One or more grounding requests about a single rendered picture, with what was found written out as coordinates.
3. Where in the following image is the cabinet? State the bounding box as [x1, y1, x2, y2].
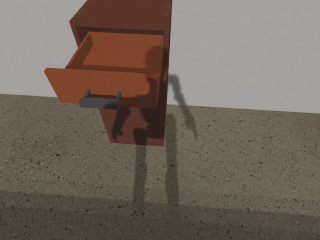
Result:
[69, 0, 173, 147]

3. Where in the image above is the handle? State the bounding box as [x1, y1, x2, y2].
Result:
[78, 89, 122, 110]

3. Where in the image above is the drawer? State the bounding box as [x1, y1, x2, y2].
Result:
[44, 31, 164, 109]

